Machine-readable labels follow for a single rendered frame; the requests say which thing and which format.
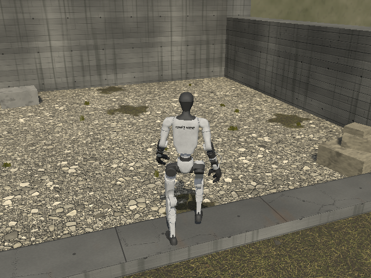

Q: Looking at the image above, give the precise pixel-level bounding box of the robot left hand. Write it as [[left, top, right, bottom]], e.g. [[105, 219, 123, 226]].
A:
[[156, 154, 170, 165]]

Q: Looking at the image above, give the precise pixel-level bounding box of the right robot shin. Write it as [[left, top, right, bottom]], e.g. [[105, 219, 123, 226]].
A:
[[195, 178, 203, 214]]

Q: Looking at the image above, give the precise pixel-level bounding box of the left robot upper arm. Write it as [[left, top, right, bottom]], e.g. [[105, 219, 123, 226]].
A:
[[159, 116, 174, 148]]

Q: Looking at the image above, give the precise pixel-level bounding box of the robot right forearm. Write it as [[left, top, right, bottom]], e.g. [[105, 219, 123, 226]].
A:
[[207, 142, 219, 170]]

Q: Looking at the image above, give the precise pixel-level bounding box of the left robot shin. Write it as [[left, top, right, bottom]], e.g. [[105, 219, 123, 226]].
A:
[[166, 197, 176, 238]]

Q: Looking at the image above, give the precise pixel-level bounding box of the robot right hand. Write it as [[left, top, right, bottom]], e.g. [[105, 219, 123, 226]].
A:
[[208, 167, 221, 183]]

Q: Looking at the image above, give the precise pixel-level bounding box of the robot left forearm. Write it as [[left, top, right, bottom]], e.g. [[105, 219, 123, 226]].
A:
[[156, 139, 165, 157]]

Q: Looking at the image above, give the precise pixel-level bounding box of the right robot upper arm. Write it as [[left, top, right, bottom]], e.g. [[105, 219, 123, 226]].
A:
[[198, 118, 212, 151]]

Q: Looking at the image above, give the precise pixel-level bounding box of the robot shin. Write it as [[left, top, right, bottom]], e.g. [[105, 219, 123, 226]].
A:
[[195, 178, 203, 214], [166, 197, 176, 238]]

